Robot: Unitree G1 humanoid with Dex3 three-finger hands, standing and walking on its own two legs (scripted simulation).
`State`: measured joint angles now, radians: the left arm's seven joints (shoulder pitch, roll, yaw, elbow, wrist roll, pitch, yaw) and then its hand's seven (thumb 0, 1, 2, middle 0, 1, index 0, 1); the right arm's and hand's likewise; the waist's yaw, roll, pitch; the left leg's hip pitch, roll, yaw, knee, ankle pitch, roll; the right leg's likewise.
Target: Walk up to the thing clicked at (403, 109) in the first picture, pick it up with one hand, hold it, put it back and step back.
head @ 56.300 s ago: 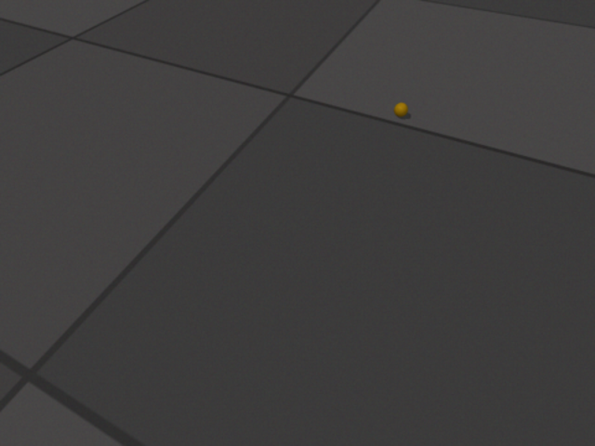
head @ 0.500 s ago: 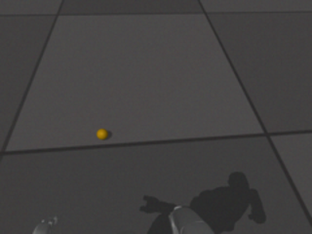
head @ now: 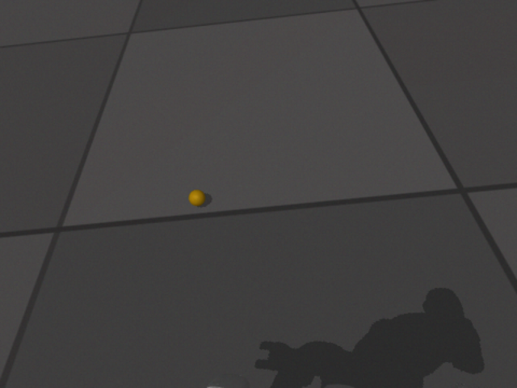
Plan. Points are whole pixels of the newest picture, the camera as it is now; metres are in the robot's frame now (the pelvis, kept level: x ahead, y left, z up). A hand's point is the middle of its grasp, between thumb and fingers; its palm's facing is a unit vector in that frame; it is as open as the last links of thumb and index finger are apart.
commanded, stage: step back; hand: left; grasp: from above
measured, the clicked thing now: (197, 197) +0.98 +0.39 -0.72
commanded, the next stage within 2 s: stand in 0.98 s
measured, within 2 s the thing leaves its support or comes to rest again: neither
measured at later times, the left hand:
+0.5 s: hand out of the picture +0.05 +0.25 -0.14, palm faces +0.05 -0.93 -0.36, open 7.4 cm
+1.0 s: hand out of the picture +0.13 +0.27 -0.14, palm faces +0.02 -0.93 -0.36, open 7.4 cm
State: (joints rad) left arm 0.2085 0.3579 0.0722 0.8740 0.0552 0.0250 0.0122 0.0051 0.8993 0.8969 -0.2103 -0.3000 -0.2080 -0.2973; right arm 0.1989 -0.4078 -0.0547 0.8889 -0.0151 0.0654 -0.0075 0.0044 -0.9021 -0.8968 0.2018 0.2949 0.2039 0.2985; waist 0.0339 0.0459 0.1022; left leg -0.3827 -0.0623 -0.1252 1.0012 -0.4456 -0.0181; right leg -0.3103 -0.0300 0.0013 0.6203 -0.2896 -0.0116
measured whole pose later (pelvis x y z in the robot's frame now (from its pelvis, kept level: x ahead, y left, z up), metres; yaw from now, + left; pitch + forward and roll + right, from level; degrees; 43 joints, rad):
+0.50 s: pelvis -0.01 -0.01 +0.00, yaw +3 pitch -3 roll +0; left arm 0.21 0.34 0.05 0.96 0.04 -0.02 -0.02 0.00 0.90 0.90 -0.21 -0.30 -0.21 -0.30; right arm 0.21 -0.39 -0.05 0.96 -0.03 0.00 0.00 0.01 -0.90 -0.90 0.20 0.29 0.20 0.30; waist 0.02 0.02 0.08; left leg -0.29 0.00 -0.02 0.78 -0.51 0.01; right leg -0.27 -0.01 -0.02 0.59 -0.28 -0.01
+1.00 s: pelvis +0.02 +0.01 +0.01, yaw +0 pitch -2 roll +0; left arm 0.07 0.36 0.02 1.05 0.01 -0.02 0.01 0.00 0.90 0.90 -0.21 -0.30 -0.20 -0.30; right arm 0.04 -0.33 -0.03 1.07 -0.01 -0.01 0.00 0.01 -0.90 -0.90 0.20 0.29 0.20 0.30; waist 0.01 0.00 0.08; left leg -0.15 0.01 0.04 0.46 -0.27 0.01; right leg -0.17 -0.01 0.03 0.44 -0.24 0.02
